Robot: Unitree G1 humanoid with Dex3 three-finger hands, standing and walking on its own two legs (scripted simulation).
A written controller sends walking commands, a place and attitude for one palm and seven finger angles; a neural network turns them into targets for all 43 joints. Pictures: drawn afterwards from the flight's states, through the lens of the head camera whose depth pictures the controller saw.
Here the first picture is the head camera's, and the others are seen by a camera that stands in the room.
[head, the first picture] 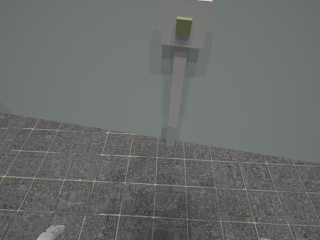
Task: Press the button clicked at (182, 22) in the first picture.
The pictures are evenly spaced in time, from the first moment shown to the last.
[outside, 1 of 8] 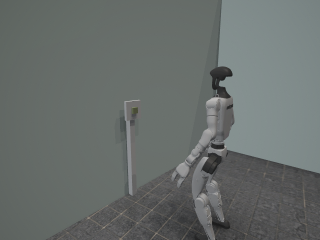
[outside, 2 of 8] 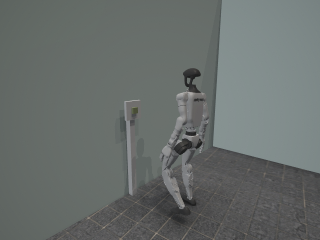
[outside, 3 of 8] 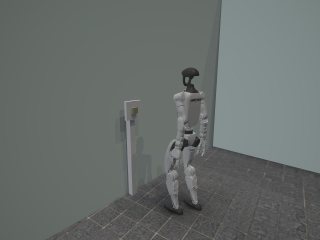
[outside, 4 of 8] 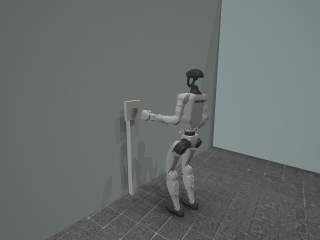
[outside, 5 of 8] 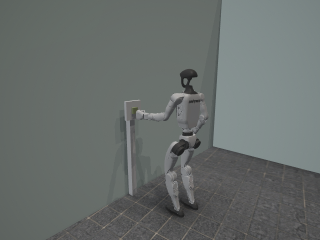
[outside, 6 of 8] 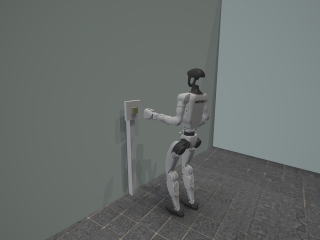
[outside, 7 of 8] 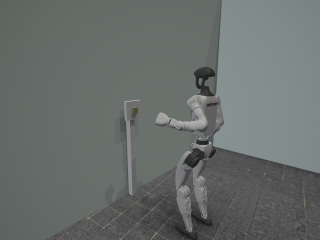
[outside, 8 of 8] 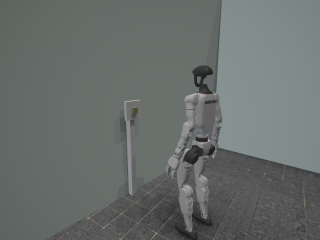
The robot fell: no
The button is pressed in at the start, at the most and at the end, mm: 0 11 0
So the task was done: yes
